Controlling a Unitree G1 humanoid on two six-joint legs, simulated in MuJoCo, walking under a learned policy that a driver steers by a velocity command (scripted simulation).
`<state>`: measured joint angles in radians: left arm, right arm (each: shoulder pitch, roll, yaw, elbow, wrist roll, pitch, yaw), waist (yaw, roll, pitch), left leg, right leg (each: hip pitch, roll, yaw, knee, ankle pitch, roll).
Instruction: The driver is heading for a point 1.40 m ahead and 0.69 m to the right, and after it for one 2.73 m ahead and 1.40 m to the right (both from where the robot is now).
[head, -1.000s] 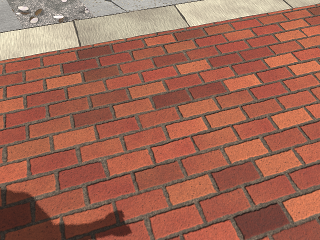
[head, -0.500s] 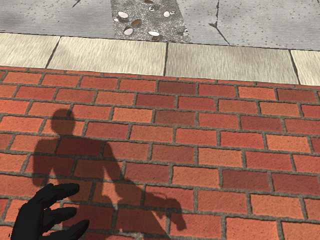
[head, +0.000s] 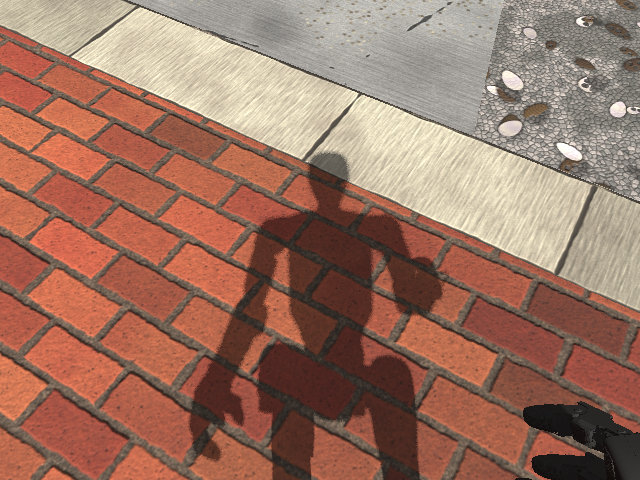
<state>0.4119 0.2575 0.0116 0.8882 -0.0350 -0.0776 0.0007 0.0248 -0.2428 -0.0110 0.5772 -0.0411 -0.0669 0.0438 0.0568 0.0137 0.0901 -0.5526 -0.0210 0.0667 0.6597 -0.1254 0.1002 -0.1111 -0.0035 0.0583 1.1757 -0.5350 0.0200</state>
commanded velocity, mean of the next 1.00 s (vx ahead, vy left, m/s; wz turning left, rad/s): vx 0.10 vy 0.00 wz -0.78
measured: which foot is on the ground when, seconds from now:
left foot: down 0.00-0.38, up 0.40-0.82, down 0.84-1.00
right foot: up 0.00-0.36, down 0.38-0.84, up 0.86-1.00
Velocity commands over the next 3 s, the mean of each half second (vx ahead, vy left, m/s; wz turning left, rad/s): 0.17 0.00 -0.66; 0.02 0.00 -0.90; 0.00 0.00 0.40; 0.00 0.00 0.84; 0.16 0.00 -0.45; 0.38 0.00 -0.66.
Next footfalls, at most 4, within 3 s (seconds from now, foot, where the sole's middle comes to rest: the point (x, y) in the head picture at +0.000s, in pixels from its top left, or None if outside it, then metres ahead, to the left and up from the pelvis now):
0.38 right None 0.22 -0.18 -0.74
0.84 left None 0.36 -0.02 -0.74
1.20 right None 0.14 -0.16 -0.74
1.54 left None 0.35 0.03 -0.74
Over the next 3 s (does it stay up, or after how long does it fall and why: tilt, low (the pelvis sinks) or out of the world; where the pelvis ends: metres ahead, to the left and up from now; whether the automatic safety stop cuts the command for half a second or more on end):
stays up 0.48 -0.31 0.03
